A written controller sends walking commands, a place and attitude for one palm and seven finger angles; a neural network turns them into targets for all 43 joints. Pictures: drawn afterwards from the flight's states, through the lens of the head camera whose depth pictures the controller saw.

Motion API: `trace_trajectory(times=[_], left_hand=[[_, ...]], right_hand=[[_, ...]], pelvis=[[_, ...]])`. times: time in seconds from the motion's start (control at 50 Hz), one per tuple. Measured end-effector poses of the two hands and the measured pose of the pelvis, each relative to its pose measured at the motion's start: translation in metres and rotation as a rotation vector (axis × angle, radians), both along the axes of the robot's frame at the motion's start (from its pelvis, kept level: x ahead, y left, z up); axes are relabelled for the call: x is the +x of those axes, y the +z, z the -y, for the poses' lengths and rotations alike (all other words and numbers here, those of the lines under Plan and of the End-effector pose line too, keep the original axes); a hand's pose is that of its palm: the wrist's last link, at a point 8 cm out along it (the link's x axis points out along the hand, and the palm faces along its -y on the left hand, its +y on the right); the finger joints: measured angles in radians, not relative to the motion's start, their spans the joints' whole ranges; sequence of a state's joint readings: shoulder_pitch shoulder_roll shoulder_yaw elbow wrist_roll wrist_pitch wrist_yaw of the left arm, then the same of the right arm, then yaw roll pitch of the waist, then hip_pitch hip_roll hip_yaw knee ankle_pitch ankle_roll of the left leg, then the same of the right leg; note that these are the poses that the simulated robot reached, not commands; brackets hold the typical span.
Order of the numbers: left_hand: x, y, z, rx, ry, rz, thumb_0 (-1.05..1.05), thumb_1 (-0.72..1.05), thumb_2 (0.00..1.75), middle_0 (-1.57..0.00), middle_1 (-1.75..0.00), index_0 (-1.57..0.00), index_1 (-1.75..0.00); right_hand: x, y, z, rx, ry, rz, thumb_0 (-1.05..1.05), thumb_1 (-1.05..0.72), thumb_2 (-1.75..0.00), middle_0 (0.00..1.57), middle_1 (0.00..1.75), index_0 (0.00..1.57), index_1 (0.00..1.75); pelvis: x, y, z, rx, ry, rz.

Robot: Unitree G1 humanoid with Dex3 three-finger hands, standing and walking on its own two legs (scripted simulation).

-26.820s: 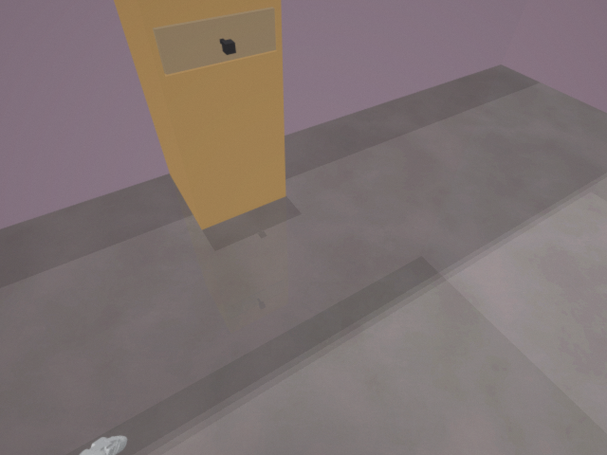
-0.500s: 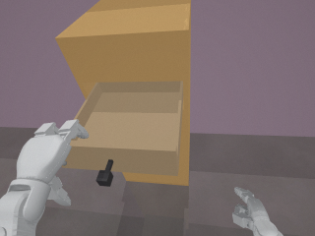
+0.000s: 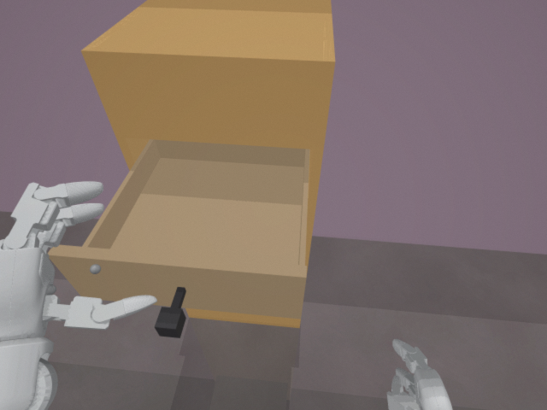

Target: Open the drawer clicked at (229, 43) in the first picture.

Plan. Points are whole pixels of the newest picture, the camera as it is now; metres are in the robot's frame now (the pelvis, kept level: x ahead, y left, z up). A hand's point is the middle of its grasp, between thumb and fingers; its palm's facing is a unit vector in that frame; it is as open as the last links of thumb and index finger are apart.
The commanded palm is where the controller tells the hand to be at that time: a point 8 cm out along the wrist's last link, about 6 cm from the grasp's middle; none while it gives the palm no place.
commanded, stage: draw the hand back to the body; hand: left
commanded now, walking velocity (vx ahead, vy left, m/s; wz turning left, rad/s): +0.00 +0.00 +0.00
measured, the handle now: (174, 311) +0.25 +0.19 +0.00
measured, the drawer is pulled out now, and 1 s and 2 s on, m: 0.30 0.30 0.30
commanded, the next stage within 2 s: step back with the hand held close in 0.66 s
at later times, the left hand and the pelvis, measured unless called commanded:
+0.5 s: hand (75, 285) +0.19 +0.23 +0.18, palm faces +0.44 -0.80 -0.40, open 8.3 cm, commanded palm +0.13 +0.27 +0.19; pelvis +0.00 -0.01 +0.00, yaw +0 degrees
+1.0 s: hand (88, 291) +0.18 +0.22 +0.17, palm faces +0.33 -0.81 -0.49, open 7.4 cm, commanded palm +0.11 +0.28 +0.19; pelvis -0.01 +0.00 +0.00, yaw +1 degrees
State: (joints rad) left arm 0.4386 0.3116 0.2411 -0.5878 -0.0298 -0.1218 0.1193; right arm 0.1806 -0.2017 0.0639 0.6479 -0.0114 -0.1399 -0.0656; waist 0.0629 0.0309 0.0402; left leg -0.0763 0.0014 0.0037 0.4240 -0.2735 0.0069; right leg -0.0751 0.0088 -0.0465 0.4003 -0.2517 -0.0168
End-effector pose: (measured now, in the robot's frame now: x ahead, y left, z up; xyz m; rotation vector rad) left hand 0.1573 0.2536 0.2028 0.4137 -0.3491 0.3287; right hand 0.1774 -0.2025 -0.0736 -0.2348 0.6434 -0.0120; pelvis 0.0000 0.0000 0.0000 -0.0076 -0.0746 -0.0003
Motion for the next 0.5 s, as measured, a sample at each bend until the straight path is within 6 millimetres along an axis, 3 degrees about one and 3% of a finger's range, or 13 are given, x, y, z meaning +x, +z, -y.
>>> trace_trajectory(times=[0.16, 0.5], left_hand=[[0.007, -0.007, -0.007, 0.024, 0.011, -0.083, -0.01, 0.07, 0.54, -0.27, -0.83, -0.27, -0.83], [-0.015, -0.011, -0.017, 0.023, 0.128, -0.124, 0.00, 0.66, 0.80, -0.22, -0.45, -0.23, -0.45]], right_hand=[[0.000, -0.005, 0.011, 0.004, -0.042, -0.026, 0.01, -0.90, -0.90, 0.20, 0.30, 0.21, 0.30], [0.019, -0.001, 0.014, 0.029, -0.042, 0.020, 0.01, -0.90, -0.90, 0.20, 0.30, 0.21, 0.30]], pelvis=[[0.006, 0.000, -0.002, 0.000, -0.008, -0.022], [0.004, 0.000, 0.008, 0.001, 0.005, -0.024]])
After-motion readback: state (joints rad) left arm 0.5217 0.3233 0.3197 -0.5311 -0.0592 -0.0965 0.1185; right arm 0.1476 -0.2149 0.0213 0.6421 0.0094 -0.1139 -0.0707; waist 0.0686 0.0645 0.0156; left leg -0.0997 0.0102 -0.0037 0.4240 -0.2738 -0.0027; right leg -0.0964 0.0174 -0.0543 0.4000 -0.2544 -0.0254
